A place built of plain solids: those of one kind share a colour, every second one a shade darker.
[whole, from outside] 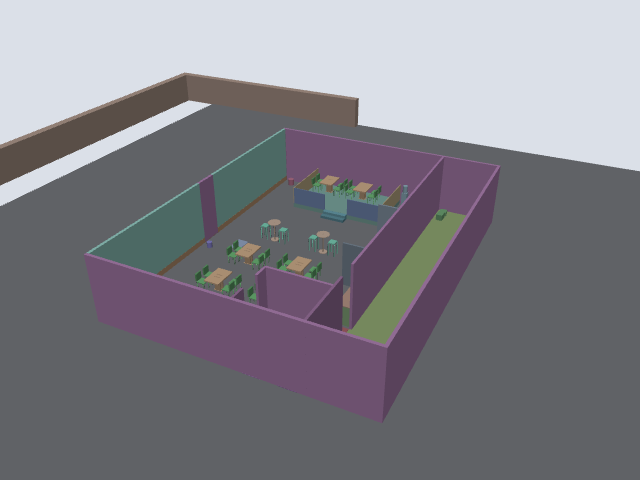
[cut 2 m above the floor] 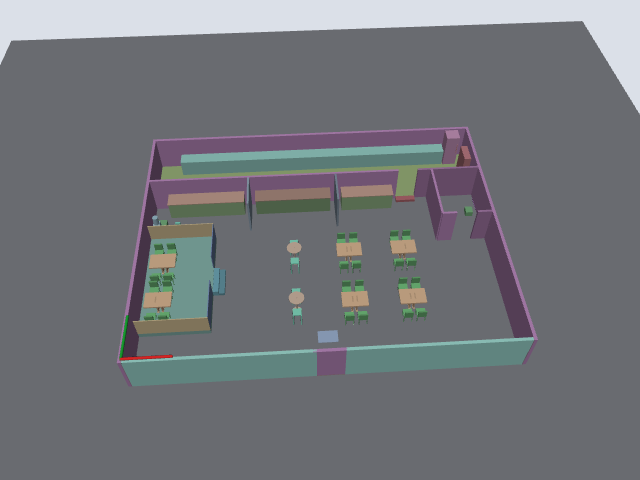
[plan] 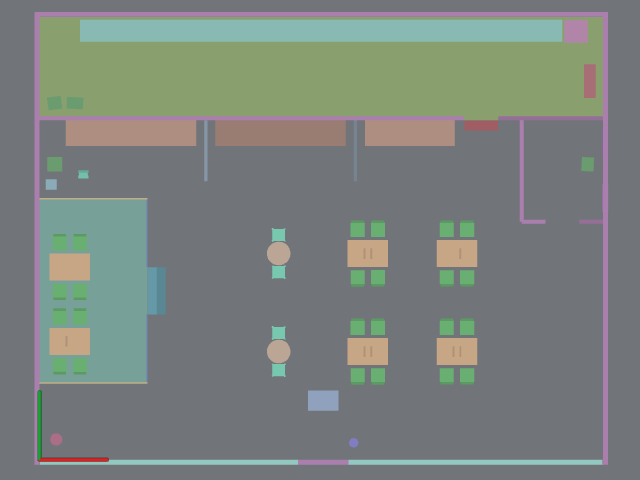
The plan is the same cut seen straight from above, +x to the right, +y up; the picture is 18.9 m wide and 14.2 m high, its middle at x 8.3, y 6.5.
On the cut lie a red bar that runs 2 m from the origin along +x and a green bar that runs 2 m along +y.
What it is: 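A food court's seating hall of the 2010s to 2020s; 16.7 x 13.1 m, ceiling 3.5 m, a street door 0.95 x 2.1 m in the glazed front; tables 0.75 m, chairs 0.45 m, bar tops 1.06 m, a counter 1.0 m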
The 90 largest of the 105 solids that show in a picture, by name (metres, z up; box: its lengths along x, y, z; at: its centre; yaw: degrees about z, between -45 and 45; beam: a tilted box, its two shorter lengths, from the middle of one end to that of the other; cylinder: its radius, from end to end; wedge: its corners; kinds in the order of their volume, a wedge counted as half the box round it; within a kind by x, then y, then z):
{
 "street_hedge_1": {"box": [0.6, 16.6, 2.25], "at": [-11.27, -8.3, 1.07]},
 "street_hedge_2": {"box": [39.8, 0.6, 2.25], "at": [8.34, -16.3, 1.07]},
 "wall_1": {"box": [0.15, 13.4, 3.51], "at": [-0.07, 6.55, 1.71]},
 "wall_2": {"box": [12.57, 0.12, 3.51], "at": [6.29, 10.1, 1.71]},
 "wall_3": {"box": [16.97, 0.15, 3.51], "at": [8.34, 13.18, 1.71]},
 "wall_4": {"box": [1.5, 0.15, 3.51], "at": [8.4, -0.07, 1.71]},
 "wall_5": {"box": [0.12, 3.06, 3.51], "at": [14.27, 8.57, 1.71]},
 "wall_6": {"box": [0.7, 0.12, 3.51], "at": [14.62, 7.04, 1.71]},
 "wall_7": {"box": [3.1, 0.12, 3.51], "at": [15.12, 10.1, 1.71]},
 "wall_8": {"box": [0.7, 0.12, 3.51], "at": [16.32, 7.04, 1.71]},
 "wall_9": {"box": [0.15, 7.34, 3.51], "at": [16.75, 3.52, 1.71]},
 "wall_10": {"box": [0.15, 3.3, 3.51], "at": [16.75, 8.54, 1.71]},
 "wall_11": {"box": [0.15, 3.36, 3.51], "at": [16.75, 11.57, 1.71]},
 "zone_back_1": {"box": [16.67, 3.06, 0.2], "at": [8.34, 11.57, 0.05]},
 "back_worktop_1": {"box": [14.27, 0.65, 0.95], "at": [8.34, 12.69, 0.57]},
 "window_wall_1": {"box": [7.8, 0.15, 3.51], "at": [3.9, -0.07, 1.71]},
 "window_wall_2": {"box": [7.67, 0.15, 3.51], "at": [12.83, -0.07, 1.71]},
 "counter_1": {"box": [3.82, 0.7, 1.05], "at": [2.71, 9.69, 0.47]},
 "counter_2": {"box": [3.82, 0.7, 1.05], "at": [7.13, 9.69, 0.47]},
 "counter_3": {"box": [2.62, 0.7, 1.05], "at": [10.96, 9.69, 0.47]},
 "dais_1": {"box": [3.2, 5.49, 0.35], "at": [1.6, 5.0, 0.12]},
 "back_fridge_1": {"box": [0.7, 0.68, 1.9], "at": [15.87, 12.67, 1.05]},
 "kiosk_wall_1": {"box": [0.1, 1.8, 2.35], "at": [4.92, 9.14, 1.12]},
 "kiosk_wall_2": {"box": [0.1, 1.8, 2.35], "at": [9.35, 9.14, 1.12]},
 "shelf_1": {"box": [0.35, 1.0, 1.95], "at": [16.29, 11.2, 1.07]},
 "meeting_table_1": {"box": [1.2, 0.8, 0.07], "at": [0.9, 3.5, 1.01]},
 "meeting_table_2": {"box": [1.2, 0.8, 0.07], "at": [0.9, 5.7, 1.01]},
 "meeting_table_3": {"box": [1.2, 0.8, 0.07], "at": [9.71, 3.2, 0.71]},
 "meeting_table_4": {"box": [1.2, 0.8, 0.07], "at": [9.71, 6.1, 0.71]},
 "meeting_table_5": {"box": [1.2, 0.8, 0.07], "at": [12.35, 3.2, 0.71]},
 "meeting_table_6": {"box": [1.2, 0.8, 0.07], "at": [12.35, 6.1, 0.71]},
 "side_chair_1": {"box": [0.38, 0.08, 0.38], "at": [0.6, 4.44, 0.95]},
 "side_chair_2": {"box": [0.38, 0.08, 0.38], "at": [0.6, 4.76, 0.95]},
 "side_chair_3": {"box": [0.38, 0.08, 0.38], "at": [0.6, 6.64, 0.95]},
 "side_chair_4": {"box": [0.38, 0.08, 0.38], "at": [1.2, 2.56, 0.95]},
 "side_chair_5": {"box": [0.38, 0.08, 0.38], "at": [1.2, 4.44, 0.95]},
 "side_chair_6": {"box": [0.38, 0.08, 0.38], "at": [1.2, 4.76, 0.95]},
 "side_chair_7": {"box": [0.38, 0.08, 0.38], "at": [1.2, 6.64, 0.95]},
 "side_chair_8": {"box": [0.38, 0.08, 0.38], "at": [9.41, 2.26, 0.65]},
 "side_chair_9": {"box": [0.42, 0.42, 0.04], "at": [9.41, 2.5, 0.43]},
 "side_chair_10": {"box": [0.42, 0.42, 0.04], "at": [9.41, 3.9, 0.43]},
 "side_chair_11": {"box": [0.38, 0.08, 0.38], "at": [9.41, 4.14, 0.65]},
 "side_chair_12": {"box": [0.38, 0.08, 0.38], "at": [9.41, 5.16, 0.65]},
 "side_chair_13": {"box": [0.42, 0.42, 0.04], "at": [9.41, 5.4, 0.43]},
 "side_chair_14": {"box": [0.42, 0.42, 0.04], "at": [9.41, 6.8, 0.43]},
 "side_chair_15": {"box": [0.38, 0.08, 0.38], "at": [9.41, 7.04, 0.65]},
 "side_chair_16": {"box": [0.38, 0.08, 0.38], "at": [10.02, 2.26, 0.65]},
 "side_chair_17": {"box": [0.42, 0.42, 0.04], "at": [10.02, 2.5, 0.43]},
 "side_chair_18": {"box": [0.42, 0.42, 0.04], "at": [10.02, 3.9, 0.43]},
 "side_chair_19": {"box": [0.38, 0.08, 0.38], "at": [10.02, 4.14, 0.65]},
 "side_chair_20": {"box": [0.38, 0.08, 0.38], "at": [10.02, 5.16, 0.65]},
 "side_chair_21": {"box": [0.42, 0.42, 0.04], "at": [10.02, 5.4, 0.43]},
 "side_chair_22": {"box": [0.42, 0.42, 0.04], "at": [10.02, 6.8, 0.43]},
 "side_chair_23": {"box": [0.38, 0.08, 0.38], "at": [10.02, 7.04, 0.65]},
 "side_chair_24": {"box": [0.38, 0.08, 0.38], "at": [12.05, 2.26, 0.65]},
 "side_chair_25": {"box": [0.42, 0.42, 0.04], "at": [12.05, 2.5, 0.43]},
 "side_chair_26": {"box": [0.38, 0.08, 0.38], "at": [12.05, 4.14, 0.65]},
 "side_chair_27": {"box": [0.38, 0.08, 0.38], "at": [12.05, 5.16, 0.65]},
 "side_chair_28": {"box": [0.38, 0.08, 0.38], "at": [12.05, 7.04, 0.65]},
 "side_chair_29": {"box": [0.38, 0.08, 0.38], "at": [12.65, 2.26, 0.65]},
 "side_chair_30": {"box": [0.38, 0.08, 0.38], "at": [12.65, 4.14, 0.65]},
 "side_chair_31": {"box": [0.38, 0.08, 0.38], "at": [12.65, 5.16, 0.65]},
 "side_chair_32": {"box": [0.38, 0.08, 0.38], "at": [12.65, 7.04, 0.65]},
 "counter_top_1": {"box": [3.86, 0.78, 0.04], "at": [2.71, 9.67, 1.02]},
 "counter_top_2": {"box": [3.86, 0.78, 0.04], "at": [7.13, 9.67, 1.02]},
 "counter_top_3": {"box": [2.66, 0.78, 0.04], "at": [10.96, 9.67, 1.02]},
 "stallriser_1": {"box": [7.8, 0.05, 0.35], "at": [3.9, -0.02, 0.12]},
 "stallriser_2": {"box": [7.67, 0.05, 0.35], "at": [12.83, -0.02, 0.12]},
 "dais_rail_end_1": {"box": [3.2, 0.04, 1.0], "at": [1.6, 2.27, 0.75]},
 "dais_rail_end_2": {"box": [3.2, 0.04, 1.0], "at": [1.6, 7.72, 0.75]},
 "box_cardboard_1": {"box": [0.45, 0.43, 0.35], "at": [0.45, 8.74, 0.13], "yaw": 0.1},
 "box_cardboard_2": {"box": [0.42, 0.39, 0.27], "at": [0.45, 10.55, 0.23], "yaw": 7.6},
 "box_cardboard_3": {"box": [0.49, 0.35, 0.39], "at": [1.05, 10.55, 0.29], "yaw": -2.9},
 "box_cardboard_4": {"box": [0.37, 0.42, 0.33], "at": [16.22, 8.74, 0.11], "yaw": -3.1},
 "dais_steps_1": {"box": [0.27, 1.4, 0.35], "at": [3.33, 5.0, 0.12]},
 "dais_steps_2": {"box": [0.27, 1.4, 0.2], "at": [3.6, 5.0, 0.05]},
 "dais_rail_front_1": {"box": [0.04, 2.04, 1.0], "at": [3.18, 3.27, 0.75]},
 "dais_rail_front_2": {"box": [0.04, 2.04, 1.0], "at": [3.18, 6.72, 0.75]},
 "water_cooler_1": {"box": [0.33, 0.31, 1.03], "at": [0.35, 8.14, 0.47]},
 "water_cooler_2": {"cylinder": 0.14, "from": [0.35, 8.14, 0.98], "to": [0.35, 8.14, 1.4]},
 "back_step_1": {"box": [1.0, 0.3, 0.2], "at": [13.07, 9.89, 0.05]},
 "plant_pot_1": {"cylinder": 0.18, "from": [0.5, 0.6, 0.0], "to": [0.5, 0.6, 0.38]},
 "door_mat_1": {"box": [0.9, 0.6, 0.07], "at": [8.4, 1.75, -0.02]},
 "bar_stool_1": {"box": [0.38, 0.36, 0.06], "at": [7.08, 2.65, 0.73]},
 "bar_stool_2": {"box": [0.38, 0.36, 0.06], "at": [7.08, 3.75, 0.73]},
 "bar_stool_3": {"box": [0.38, 0.36, 0.06], "at": [7.08, 5.55, 0.73]},
 "bar_stool_4": {"box": [0.38, 0.36, 0.06], "at": [7.08, 6.65, 0.73]},
 "bar_table_1": {"cylinder": 0.35, "from": [7.08, 3.2, 1.03], "to": [7.08, 3.2, 1.06]},
 "bar_table_2": {"cylinder": 0.35, "from": [7.08, 6.1, 1.03], "to": [7.08, 6.1, 1.06]},
 "bin_waste_1": {"cylinder": 0.14, "from": [9.3, 0.5, 0.0], "to": [9.3, 0.5, 0.31]}
}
